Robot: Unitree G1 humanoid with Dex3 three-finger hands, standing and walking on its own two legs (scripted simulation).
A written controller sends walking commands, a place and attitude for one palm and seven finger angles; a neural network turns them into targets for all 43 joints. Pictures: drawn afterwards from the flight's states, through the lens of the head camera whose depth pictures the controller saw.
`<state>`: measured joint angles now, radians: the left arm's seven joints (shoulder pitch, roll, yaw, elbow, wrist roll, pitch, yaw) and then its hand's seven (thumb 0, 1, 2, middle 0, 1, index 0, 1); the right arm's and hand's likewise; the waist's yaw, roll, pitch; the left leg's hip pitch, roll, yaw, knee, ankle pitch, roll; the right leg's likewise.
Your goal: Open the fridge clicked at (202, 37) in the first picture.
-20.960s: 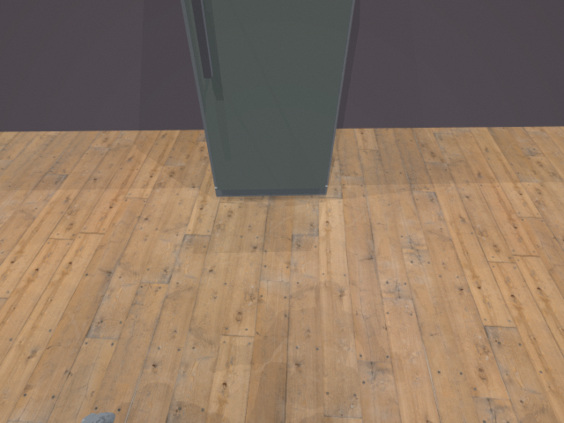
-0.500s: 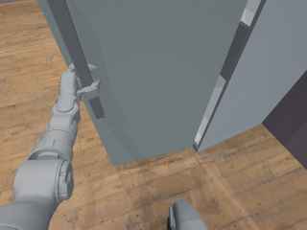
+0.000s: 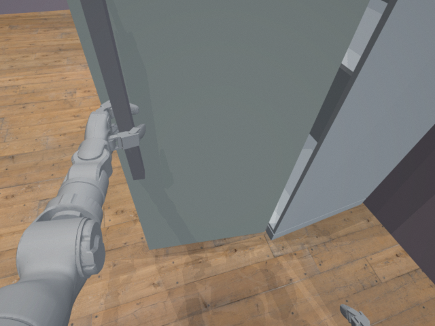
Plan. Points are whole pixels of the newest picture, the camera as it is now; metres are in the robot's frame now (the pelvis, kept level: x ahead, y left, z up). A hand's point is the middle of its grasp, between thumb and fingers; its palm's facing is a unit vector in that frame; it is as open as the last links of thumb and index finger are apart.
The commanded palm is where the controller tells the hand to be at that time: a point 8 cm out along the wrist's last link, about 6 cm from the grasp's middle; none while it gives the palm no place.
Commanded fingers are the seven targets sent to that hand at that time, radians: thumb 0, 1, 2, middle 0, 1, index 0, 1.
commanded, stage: loosen the grip on the handle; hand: left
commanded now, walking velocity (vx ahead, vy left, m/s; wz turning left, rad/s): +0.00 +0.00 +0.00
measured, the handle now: (120, 95) +0.51 +0.18 +0.16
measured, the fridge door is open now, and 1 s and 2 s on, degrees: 78 76 76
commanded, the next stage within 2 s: slip the hand off the handle in 0.46 s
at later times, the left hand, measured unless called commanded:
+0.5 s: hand (129, 139) +0.47 +0.18 +0.07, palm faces +0.11 -0.99 -0.13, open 14.1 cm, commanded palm +0.43 +0.22 +0.09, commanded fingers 0.00 -0.55 0.20 -0.25 -1.15 -0.25 -1.15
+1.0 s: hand (93, 147) +0.45 +0.25 +0.07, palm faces +0.12 -0.98 -0.12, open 14.6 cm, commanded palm +0.42 +0.29 +0.08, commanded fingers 0.00 -0.55 0.20 -0.25 -1.15 -0.25 -1.15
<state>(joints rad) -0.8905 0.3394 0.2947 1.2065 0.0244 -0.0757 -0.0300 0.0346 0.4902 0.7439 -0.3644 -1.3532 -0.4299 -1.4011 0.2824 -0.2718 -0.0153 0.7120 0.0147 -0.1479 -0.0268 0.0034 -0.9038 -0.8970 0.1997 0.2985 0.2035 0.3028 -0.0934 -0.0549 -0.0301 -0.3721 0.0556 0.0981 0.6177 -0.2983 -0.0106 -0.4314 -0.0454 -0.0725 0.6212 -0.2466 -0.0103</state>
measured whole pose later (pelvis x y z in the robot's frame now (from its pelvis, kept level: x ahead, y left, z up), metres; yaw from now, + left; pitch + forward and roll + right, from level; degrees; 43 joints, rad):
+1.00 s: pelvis +0.02 +0.02 +0.00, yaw +0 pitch +9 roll -1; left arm -0.67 0.43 0.30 1.00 -0.05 -0.18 -0.16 -0.02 -0.55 0.20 -0.25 -1.15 -0.26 -1.16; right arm 0.36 -0.28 0.00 0.65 0.05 -0.04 -0.03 0.00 -0.90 -0.90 0.20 0.30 0.20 0.30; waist -0.05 -0.01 -0.06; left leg -0.49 0.05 0.09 0.68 -0.35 0.01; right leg -0.52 -0.05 -0.08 0.64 -0.27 0.01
